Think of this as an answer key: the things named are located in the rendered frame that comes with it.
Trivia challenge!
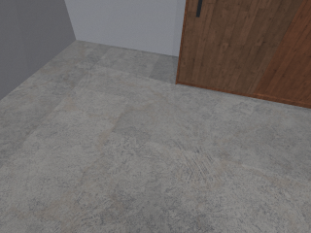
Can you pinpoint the wardrobe door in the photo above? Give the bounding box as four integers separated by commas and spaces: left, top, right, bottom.
178, 0, 303, 95
254, 0, 311, 103

